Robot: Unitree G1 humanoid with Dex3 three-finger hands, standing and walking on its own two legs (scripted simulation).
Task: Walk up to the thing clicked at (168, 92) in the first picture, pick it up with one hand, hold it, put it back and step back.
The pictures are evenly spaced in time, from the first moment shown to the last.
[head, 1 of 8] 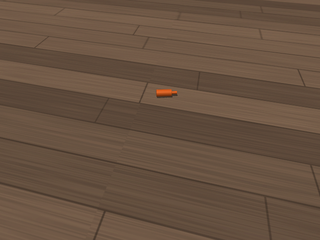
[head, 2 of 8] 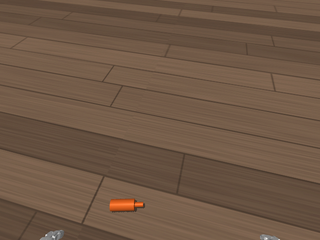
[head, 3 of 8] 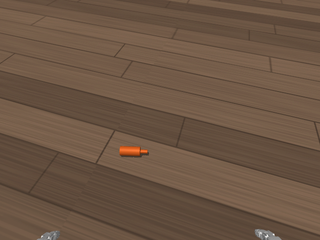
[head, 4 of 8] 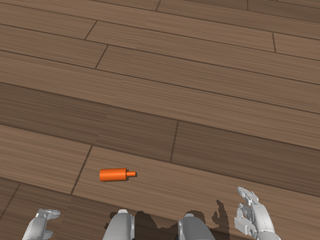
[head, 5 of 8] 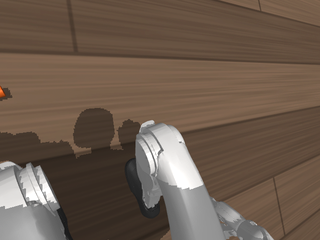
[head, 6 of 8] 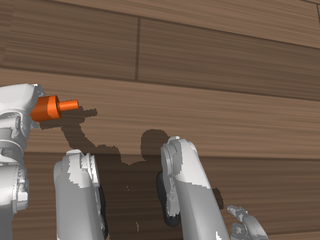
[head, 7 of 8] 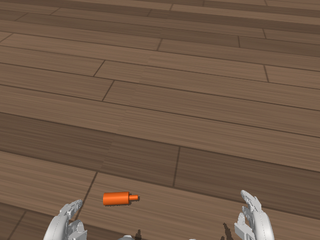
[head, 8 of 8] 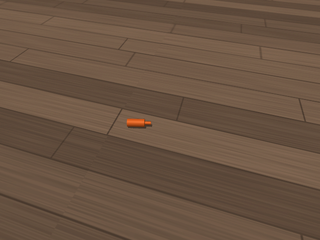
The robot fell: no
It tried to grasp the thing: yes
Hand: left
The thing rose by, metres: 0.66
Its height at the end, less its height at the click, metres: +0.00
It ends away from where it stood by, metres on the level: 0.01
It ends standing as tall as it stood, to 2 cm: yes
